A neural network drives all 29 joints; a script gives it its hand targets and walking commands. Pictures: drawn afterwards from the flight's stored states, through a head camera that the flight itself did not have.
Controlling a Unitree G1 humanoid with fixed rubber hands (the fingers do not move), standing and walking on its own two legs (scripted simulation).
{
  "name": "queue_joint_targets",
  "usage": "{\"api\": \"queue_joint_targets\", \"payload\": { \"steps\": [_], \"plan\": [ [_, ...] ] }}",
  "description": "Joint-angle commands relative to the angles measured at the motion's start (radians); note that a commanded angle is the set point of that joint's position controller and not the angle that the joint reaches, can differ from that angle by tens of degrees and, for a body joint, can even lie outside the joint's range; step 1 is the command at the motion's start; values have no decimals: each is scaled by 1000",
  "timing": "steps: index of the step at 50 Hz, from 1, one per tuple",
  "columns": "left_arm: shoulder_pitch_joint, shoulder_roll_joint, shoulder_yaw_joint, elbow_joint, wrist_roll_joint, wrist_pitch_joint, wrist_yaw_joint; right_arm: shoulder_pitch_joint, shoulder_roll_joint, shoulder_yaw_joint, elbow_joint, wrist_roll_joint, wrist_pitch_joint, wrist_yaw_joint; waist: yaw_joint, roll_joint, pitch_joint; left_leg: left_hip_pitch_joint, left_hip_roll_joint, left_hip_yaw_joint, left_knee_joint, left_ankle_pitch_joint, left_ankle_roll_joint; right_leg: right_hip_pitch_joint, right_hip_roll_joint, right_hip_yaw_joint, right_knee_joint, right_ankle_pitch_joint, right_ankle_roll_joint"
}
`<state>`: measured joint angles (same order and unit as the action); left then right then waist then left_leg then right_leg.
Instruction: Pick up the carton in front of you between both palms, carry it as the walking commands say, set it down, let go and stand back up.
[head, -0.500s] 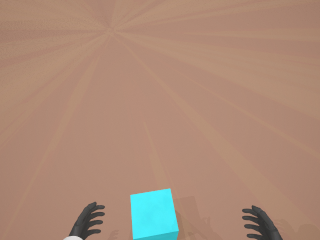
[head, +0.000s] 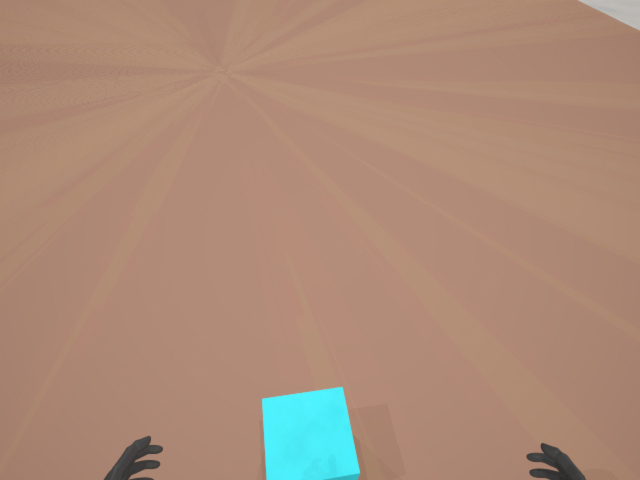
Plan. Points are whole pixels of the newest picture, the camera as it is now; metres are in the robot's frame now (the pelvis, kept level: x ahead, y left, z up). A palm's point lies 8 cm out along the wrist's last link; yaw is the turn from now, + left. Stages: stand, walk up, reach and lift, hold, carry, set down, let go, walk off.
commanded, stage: stand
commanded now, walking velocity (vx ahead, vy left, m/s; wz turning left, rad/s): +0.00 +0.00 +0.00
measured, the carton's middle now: (308, 448) +0.35 +0.05 -0.65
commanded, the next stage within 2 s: none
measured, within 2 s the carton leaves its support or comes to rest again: neither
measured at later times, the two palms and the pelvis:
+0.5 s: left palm out of the picture +0.12 +0.30 -0.10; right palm out of the picture +0.11 -0.28 -0.08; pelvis +0.00 +0.01 +0.00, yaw -1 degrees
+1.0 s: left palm out of the picture +0.09 +0.31 -0.10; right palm out of the picture +0.08 -0.30 -0.09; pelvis -0.01 +0.01 +0.01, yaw -1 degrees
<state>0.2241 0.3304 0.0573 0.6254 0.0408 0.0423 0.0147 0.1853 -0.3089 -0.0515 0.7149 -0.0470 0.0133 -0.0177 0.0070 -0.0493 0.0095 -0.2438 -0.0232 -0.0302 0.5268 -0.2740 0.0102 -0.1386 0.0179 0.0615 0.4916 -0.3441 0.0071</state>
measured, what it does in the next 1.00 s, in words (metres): stands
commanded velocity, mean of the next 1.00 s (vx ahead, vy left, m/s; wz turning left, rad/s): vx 0.00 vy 0.00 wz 0.00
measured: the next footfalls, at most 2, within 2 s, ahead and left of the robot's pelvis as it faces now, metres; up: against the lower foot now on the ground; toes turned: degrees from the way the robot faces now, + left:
none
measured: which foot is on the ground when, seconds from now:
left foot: down 0.00-1.00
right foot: down 0.00-1.00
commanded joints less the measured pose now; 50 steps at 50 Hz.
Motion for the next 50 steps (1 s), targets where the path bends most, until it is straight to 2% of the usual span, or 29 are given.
{"api": "queue_joint_targets", "payload": {
  "steps": [1,16,50],
  "plan": [
    [-39,118,25,-46,1,-34,6,-50,-138,-31,-40,2,-24,-6,-6,84,-63,77,93,-78,-88,241,6,-42,-59,38,-67,216,5],
    [-32,160,-2,94,-8,-50,16,-68,-186,-19,78,13,-29,-8,-8,52,-48,123,108,-81,-111,324,10,-15,-80,56,-91,291,1],
    [-71,210,-30,264,-16,-62,8,-103,-231,5,241,29,-31,3,-12,45,-2,136,123,-90,-192,190,13,-16,-106,88,-187,215,-14]
  ]
}}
